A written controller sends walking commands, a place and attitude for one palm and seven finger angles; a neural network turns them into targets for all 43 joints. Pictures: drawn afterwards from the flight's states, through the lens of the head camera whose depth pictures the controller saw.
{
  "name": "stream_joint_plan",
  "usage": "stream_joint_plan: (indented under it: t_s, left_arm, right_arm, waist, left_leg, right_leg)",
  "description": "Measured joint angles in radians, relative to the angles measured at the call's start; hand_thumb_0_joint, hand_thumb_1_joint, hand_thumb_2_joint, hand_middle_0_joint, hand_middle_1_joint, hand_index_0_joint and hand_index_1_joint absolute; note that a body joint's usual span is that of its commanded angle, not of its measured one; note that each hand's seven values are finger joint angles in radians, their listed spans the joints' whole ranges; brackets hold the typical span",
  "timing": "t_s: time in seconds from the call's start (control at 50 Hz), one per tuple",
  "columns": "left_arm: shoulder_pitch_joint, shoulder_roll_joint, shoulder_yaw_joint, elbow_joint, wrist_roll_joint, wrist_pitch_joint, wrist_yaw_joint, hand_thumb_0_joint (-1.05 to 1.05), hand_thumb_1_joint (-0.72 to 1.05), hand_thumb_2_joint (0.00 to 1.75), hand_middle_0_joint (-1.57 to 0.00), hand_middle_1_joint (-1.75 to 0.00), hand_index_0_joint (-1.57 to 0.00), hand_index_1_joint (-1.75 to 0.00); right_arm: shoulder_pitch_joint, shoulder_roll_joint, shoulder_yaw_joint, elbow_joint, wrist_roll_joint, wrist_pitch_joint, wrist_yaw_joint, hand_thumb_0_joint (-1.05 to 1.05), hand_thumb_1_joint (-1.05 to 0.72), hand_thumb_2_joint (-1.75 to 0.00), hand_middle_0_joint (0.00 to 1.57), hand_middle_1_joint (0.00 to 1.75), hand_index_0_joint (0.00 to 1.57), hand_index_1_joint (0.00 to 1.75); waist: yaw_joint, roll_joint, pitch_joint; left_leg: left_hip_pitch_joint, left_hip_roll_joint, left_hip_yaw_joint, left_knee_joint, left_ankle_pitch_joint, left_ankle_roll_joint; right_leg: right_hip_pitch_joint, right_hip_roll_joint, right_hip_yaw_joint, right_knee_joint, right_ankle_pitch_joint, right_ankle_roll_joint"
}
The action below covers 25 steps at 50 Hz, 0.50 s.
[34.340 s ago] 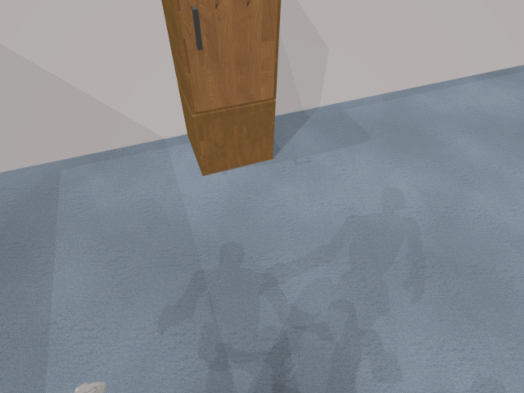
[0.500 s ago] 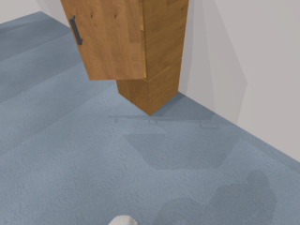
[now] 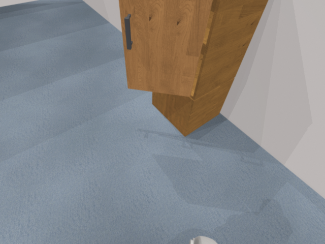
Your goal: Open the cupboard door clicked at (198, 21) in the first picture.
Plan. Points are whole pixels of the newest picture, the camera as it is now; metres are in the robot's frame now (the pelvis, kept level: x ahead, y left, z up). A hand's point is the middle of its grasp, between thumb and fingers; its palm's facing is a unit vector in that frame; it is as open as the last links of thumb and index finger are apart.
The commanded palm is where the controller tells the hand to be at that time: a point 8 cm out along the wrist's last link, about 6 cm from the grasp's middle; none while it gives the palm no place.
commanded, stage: take the last steps up to it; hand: left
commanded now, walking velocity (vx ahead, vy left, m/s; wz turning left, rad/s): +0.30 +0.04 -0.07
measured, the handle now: (129, 32) +0.94 +0.25 +0.02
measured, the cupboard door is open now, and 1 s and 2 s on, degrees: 44 44 44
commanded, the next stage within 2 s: come to a stop and stand still in 0.74 s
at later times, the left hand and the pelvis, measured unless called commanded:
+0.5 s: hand (125, 189) +0.29 +0.14 -0.17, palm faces -0.01 -0.99 -0.17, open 7.3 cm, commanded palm none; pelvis +0.19 -0.02 -0.01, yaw -2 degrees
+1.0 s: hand (111, 167) +0.37 +0.21 -0.18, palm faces +0.03 -0.99 -0.15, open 7.3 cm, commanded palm none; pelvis +0.35 +0.04 +0.00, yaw -3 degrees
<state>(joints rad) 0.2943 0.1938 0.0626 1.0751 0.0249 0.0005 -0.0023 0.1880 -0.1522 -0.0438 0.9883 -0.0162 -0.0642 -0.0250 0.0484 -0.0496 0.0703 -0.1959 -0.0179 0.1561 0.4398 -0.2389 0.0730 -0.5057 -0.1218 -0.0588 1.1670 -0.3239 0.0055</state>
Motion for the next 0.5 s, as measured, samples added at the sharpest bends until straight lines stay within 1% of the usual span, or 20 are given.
stream_joint_plan:
  t_s: [0.06, 0.14, 0.24, 0.32, 0.36, 0.38, 0.4, 0.42, 0.44, 0.46, 0.48, 0.5]
  left_arm:
    - [-0.060, -0.009, 0.002, -0.038, 0.000, -0.003, -0.002, 0.00, 0.91, 0.90, -0.20, -0.30, -0.20, -0.29]
    - [-0.133, -0.018, 0.000, -0.073, -0.001, 0.001, -0.008, 0.00, 0.91, 0.90, -0.20, -0.30, -0.20, -0.29]
    - [-0.195, -0.026, -0.009, -0.102, -0.003, 0.004, -0.012, 0.00, 0.91, 0.90, -0.20, -0.30, -0.20, -0.29]
    - [-0.224, -0.032, -0.017, -0.118, -0.004, -0.001, -0.014, 0.00, 0.91, 0.90, -0.20, -0.30, -0.20, -0.29]
    - [-0.227, -0.033, -0.022, -0.127, -0.004, -0.017, -0.016, 0.00, 0.91, 0.90, -0.20, -0.30, -0.20, -0.29]
    - [-0.226, -0.034, -0.021, -0.130, -0.003, -0.034, -0.014, 0.00, 0.91, 0.90, -0.20, -0.30, -0.20, -0.29]
    - [-0.224, -0.039, -0.021, -0.130, -0.006, -0.049, -0.010, 0.00, 0.91, 0.90, -0.20, -0.30, -0.20, -0.29]
    - [-0.215, -0.043, -0.023, -0.127, -0.010, -0.059, -0.007, 0.00, 0.91, 0.90, -0.20, -0.30, -0.20, -0.29]
    - [-0.201, -0.048, -0.024, -0.123, -0.013, -0.063, -0.003, 0.00, 0.91, 0.90, -0.20, -0.30, -0.20, -0.29]
    - [-0.182, -0.054, -0.025, -0.115, -0.015, -0.064, 0.001, 0.00, 0.91, 0.90, -0.20, -0.30, -0.20, -0.29]
    - [-0.161, -0.058, -0.024, -0.105, -0.016, -0.063, 0.006, 0.00, 0.91, 0.90, -0.20, -0.30, -0.20, -0.29]
    - [-0.140, -0.062, -0.014, -0.095, -0.022, -0.065, 0.014, -0.01, 0.92, 0.90, -0.20, -0.30, -0.21, -0.29]
  right_arm:
    - [0.060, -0.013, -0.001, 0.028, -0.003, -0.002, 0.000, -0.02, -0.95, -0.89, 0.20, 0.30, 0.20, 0.30]
    - [0.142, -0.016, 0.005, 0.075, -0.005, 0.006, 0.002, -0.01, -0.94, -0.89, 0.20, 0.30, 0.20, 0.30]
    - [0.225, -0.003, 0.015, 0.127, -0.012, 0.008, 0.001, 0.00, -0.92, -0.89, 0.20, 0.30, 0.19, 0.30]
    - [0.274, 0.011, 0.024, 0.162, -0.017, 0.010, 0.001, 0.00, -0.92, -0.89, 0.20, 0.30, 0.19, 0.30]
    - [0.300, 0.021, 0.027, 0.181, -0.013, 0.014, 0.002, 0.00, -0.91, -0.89, 0.20, 0.30, 0.19, 0.30]
    - [0.306, 0.028, 0.027, 0.192, -0.007, 0.019, 0.005, 0.00, -0.91, -0.89, 0.20, 0.30, 0.19, 0.30]
    - [0.298, 0.031, 0.026, 0.200, 0.000, 0.027, 0.008, 0.00, -0.91, -0.89, 0.20, 0.30, 0.20, 0.30]
    - [0.285, 0.032, 0.023, 0.204, 0.003, 0.036, 0.010, 0.01, -0.91, -0.89, 0.20, 0.30, 0.20, 0.30]
    - [0.269, 0.032, 0.018, 0.202, 0.004, 0.044, 0.012, 0.01, -0.91, -0.89, 0.20, 0.30, 0.20, 0.30]
    - [0.249, 0.030, 0.013, 0.196, 0.003, 0.050, 0.014, 0.01, -0.91, -0.89, 0.20, 0.30, 0.20, 0.30]
    - [0.226, 0.027, 0.009, 0.186, 0.000, 0.055, 0.015, 0.01, -0.91, -0.89, 0.20, 0.30, 0.20, 0.30]
    - [0.203, 0.025, 0.005, 0.173, -0.002, 0.056, 0.016, 0.01, -0.91, -0.89, 0.20, 0.30, 0.19, 0.30]
  waist:
    - [-0.014, 0.003, -0.015]
    - [-0.035, 0.006, -0.028]
    - [-0.071, 0.021, -0.021]
    - [-0.101, 0.041, -0.006]
    - [-0.107, 0.051, 0.001]
    - [-0.103, 0.051, 0.005]
    - [-0.101, 0.057, 0.017]
    - [-0.099, 0.061, 0.026]
    - [-0.095, 0.064, 0.029]
    - [-0.092, 0.067, 0.029]
    - [-0.090, 0.068, 0.027]
    - [-0.089, 0.068, 0.022]
  left_leg:
    - [0.072, -0.023, 0.005, -0.087, 0.015, 0.010]
    - [0.147, -0.047, 0.007, -0.153, 0.006, 0.013]
    - [0.215, -0.053, 0.012, -0.174, -0.043, 0.004]
    - [0.247, -0.032, 0.020, -0.133, -0.118, -0.018]
    - [0.238, -0.009, 0.019, -0.045, -0.185, -0.033]
    - [0.202, 0.005, 0.017, 0.062, -0.220, -0.038]
    - [0.139, 0.019, -0.005, 0.234, -0.254, -0.044]
    - [0.067, 0.023, -0.038, 0.412, -0.269, -0.047]
    - [-0.003, 0.025, -0.065, 0.554, -0.257, -0.049]
    - [-0.067, 0.033, -0.083, 0.646, -0.225, -0.052]
    - [-0.122, 0.046, -0.095, 0.690, -0.188, -0.057]
    - [-0.171, 0.061, -0.105, 0.697, -0.154, -0.064]
  right_leg:
    - [-0.063, 0.011, -0.003, -0.054, 0.072, 0.007]
    - [-0.091, 0.015, -0.001, -0.163, 0.142, 0.009]
    - [-0.050, 0.023, -0.010, -0.335, 0.152, -0.008]
    - [0.028, 0.050, -0.031, -0.467, 0.105, -0.037]
    - [0.103, 0.074, -0.048, -0.556, 0.118, -0.060]
    - [0.126, 0.081, -0.048, -0.569, 0.129, -0.076]
    - [0.132, 0.088, -0.054, -0.546, 0.105, -0.078]
    - [0.146, 0.093, -0.060, -0.536, 0.078, -0.075]
    - [0.166, 0.099, -0.063, -0.545, 0.062, -0.071]
    - [0.189, 0.105, -0.065, -0.570, 0.057, -0.066]
    - [0.213, 0.111, -0.066, -0.604, 0.065, -0.057]
    - [0.236, 0.117, -0.068, -0.640, 0.075, -0.053]
